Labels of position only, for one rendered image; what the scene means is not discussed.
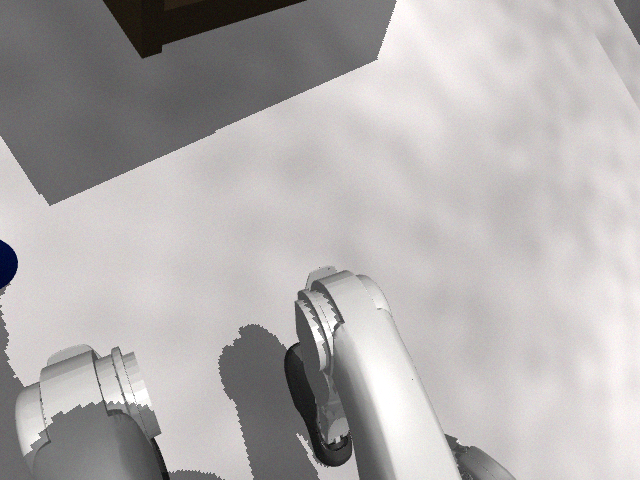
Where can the mug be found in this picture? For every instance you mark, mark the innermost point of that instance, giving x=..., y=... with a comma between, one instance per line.
x=8, y=264

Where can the right robot foot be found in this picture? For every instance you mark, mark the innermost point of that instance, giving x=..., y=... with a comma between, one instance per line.
x=304, y=400

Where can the bookshelf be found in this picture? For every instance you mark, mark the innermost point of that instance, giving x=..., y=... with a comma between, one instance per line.
x=149, y=24

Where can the left robot foot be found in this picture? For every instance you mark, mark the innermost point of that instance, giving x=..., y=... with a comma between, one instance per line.
x=160, y=460

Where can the right robot hand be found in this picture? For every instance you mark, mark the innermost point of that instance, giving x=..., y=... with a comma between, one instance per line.
x=475, y=464

